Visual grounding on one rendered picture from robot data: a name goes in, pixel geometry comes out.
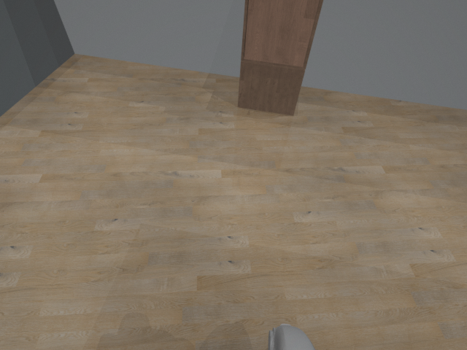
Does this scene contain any right robot thigh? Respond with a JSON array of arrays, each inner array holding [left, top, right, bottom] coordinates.
[[268, 325, 315, 350]]

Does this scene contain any cupboard door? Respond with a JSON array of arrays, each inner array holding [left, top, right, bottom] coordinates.
[[244, 0, 319, 67]]

